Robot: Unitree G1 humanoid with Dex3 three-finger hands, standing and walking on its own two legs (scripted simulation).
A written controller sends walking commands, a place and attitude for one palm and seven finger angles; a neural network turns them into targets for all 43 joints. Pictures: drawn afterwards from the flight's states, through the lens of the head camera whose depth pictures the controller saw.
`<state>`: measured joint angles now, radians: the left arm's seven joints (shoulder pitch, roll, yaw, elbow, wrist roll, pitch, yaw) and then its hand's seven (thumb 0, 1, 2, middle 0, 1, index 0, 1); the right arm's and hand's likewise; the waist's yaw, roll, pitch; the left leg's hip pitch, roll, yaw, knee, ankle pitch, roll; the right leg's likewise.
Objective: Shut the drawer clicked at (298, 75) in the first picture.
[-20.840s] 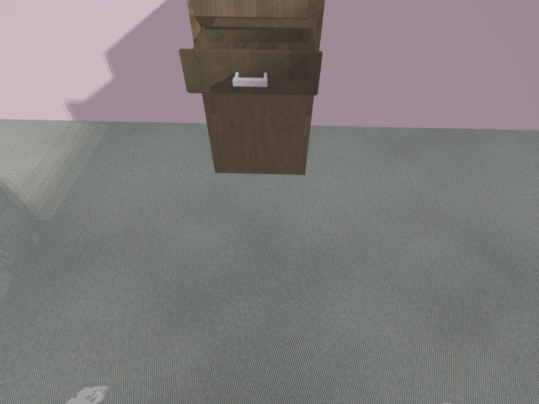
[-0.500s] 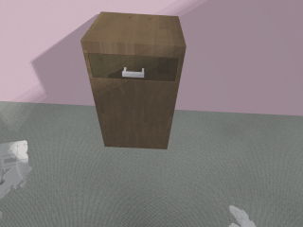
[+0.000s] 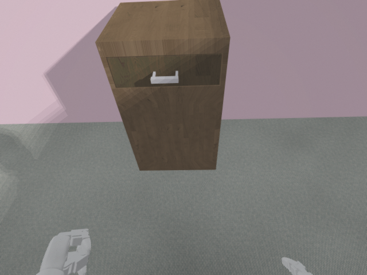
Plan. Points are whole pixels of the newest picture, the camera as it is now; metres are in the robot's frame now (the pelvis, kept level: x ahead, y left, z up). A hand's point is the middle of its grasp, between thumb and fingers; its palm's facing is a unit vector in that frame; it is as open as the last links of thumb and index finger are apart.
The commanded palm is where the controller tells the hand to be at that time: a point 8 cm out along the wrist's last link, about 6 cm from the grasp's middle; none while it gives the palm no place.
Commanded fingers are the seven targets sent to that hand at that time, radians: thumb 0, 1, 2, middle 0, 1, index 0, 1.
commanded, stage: let the arm hang, fingers relaxed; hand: left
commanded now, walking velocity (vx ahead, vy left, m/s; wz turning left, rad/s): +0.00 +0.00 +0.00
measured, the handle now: (165, 76) +0.83 +0.12 -0.02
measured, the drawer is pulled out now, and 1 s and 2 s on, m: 0.00 0.00 0.00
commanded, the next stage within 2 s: look to check the result in 0.94 s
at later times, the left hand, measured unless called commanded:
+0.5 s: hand out of the picture -0.08 +0.20 -0.14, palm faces +0.04 -0.97 -0.26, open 6.2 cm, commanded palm none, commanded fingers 0.00 0.90 0.90 -0.20 -0.30 -0.20 -0.30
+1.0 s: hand out of the picture -0.03 +0.13 -0.16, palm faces +0.03 -0.99 -0.15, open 7.3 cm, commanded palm none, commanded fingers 0.00 0.90 0.90 -0.20 -0.30 -0.20 -0.30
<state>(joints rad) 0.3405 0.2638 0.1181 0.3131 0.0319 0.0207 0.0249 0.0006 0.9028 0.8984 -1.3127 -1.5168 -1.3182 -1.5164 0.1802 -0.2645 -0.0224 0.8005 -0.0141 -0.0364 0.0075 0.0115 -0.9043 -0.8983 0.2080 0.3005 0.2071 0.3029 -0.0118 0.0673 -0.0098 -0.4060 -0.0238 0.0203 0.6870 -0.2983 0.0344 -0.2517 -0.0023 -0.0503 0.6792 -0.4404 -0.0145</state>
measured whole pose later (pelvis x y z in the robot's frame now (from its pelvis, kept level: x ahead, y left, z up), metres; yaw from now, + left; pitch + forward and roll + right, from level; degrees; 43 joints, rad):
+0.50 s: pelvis -0.03 +0.01 +0.02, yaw +0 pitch -2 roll -1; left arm 0.38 0.19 0.01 1.12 0.01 0.02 0.02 0.01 0.91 0.90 -0.41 -0.55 -0.41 -0.54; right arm 0.26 -0.18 -0.02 1.07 -0.01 0.02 -0.03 0.01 -0.92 -0.90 0.21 0.30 0.21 0.30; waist 0.01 0.04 0.05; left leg -0.27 -0.02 0.02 0.43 -0.13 0.04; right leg -0.13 0.00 -0.05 0.43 -0.27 -0.01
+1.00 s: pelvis -0.02 -0.01 +0.02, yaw -1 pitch -2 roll +0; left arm 0.31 0.10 0.01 1.14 0.00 0.00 0.04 0.01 0.92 0.90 -0.20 -0.30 -0.20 -0.30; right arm 0.35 -0.09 -0.02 1.16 -0.01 0.01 -0.04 0.00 -0.91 -0.90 0.20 0.30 0.20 0.30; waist -0.02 0.00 0.05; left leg -0.26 0.00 0.02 0.45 -0.16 0.01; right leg -0.12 0.03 -0.05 0.45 -0.30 -0.04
